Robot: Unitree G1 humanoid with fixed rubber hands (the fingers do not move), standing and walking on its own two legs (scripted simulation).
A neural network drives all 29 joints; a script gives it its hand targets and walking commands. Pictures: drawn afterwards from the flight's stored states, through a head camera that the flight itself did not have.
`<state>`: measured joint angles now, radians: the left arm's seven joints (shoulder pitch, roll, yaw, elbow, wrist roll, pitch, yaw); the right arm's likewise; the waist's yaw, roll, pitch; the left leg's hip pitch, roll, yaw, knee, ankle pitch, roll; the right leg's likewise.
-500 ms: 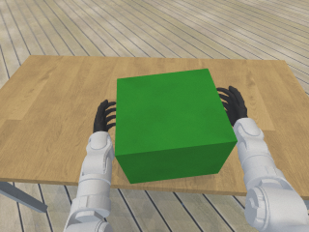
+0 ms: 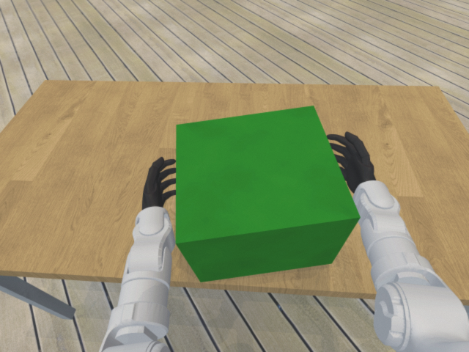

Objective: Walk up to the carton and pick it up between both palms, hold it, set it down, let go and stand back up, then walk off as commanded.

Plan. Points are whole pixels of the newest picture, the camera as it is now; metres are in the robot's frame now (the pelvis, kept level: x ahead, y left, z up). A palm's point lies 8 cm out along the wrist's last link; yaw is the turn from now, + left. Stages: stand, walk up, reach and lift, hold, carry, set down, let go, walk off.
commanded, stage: set down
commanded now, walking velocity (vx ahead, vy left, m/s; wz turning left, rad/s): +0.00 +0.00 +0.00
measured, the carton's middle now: (255, 195) +0.40 -0.02 +0.00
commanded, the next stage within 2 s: none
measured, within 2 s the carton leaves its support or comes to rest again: rests again in 0.32 s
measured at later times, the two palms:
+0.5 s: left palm (161, 202) +0.35 +0.15 +0.05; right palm (362, 182) +0.39 -0.21 +0.05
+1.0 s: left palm (163, 203) +0.36 +0.15 +0.05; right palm (362, 183) +0.39 -0.21 +0.05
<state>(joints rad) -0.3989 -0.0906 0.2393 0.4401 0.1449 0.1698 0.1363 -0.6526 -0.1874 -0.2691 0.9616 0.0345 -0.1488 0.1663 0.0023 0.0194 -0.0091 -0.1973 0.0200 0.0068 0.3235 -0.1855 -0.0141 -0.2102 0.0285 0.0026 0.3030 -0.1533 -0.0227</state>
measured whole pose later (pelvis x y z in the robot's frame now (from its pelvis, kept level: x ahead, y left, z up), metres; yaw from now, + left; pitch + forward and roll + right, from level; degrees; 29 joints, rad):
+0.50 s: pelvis +0.00 +0.00 +0.00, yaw +0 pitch +5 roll +0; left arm -0.42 -0.10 0.24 0.53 0.14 0.07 0.14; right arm -0.65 -0.21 -0.28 1.03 0.03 -0.19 0.17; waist 0.00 0.02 -0.02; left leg -0.22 0.02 0.01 0.32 -0.19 -0.01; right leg -0.23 0.03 0.00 0.30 -0.15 -0.02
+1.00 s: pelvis +0.00 +0.00 +0.00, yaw +0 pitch +6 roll +0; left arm -0.43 -0.10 0.24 0.60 0.15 -0.04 0.15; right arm -0.65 -0.22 -0.28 1.08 0.03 -0.24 0.17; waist 0.00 0.02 -0.04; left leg -0.24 0.02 0.01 0.32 -0.19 -0.01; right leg -0.26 0.03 0.00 0.30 -0.15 -0.02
